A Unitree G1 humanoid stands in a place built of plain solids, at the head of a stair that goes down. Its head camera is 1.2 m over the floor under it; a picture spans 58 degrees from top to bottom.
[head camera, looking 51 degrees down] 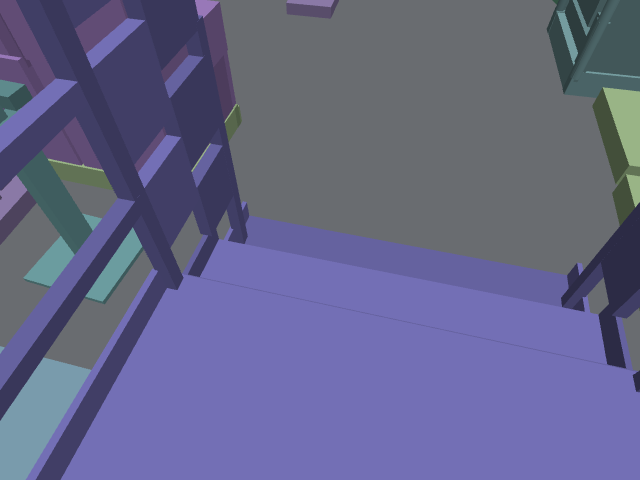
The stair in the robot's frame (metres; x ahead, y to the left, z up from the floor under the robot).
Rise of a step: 0.18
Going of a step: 0.30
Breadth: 1.50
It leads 14 degrees to the right of straight ahead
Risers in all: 3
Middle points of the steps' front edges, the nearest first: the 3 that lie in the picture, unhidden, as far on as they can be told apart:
0.66 -0.22 0.00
0.95 -0.29 -0.18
1.24 -0.37 -0.36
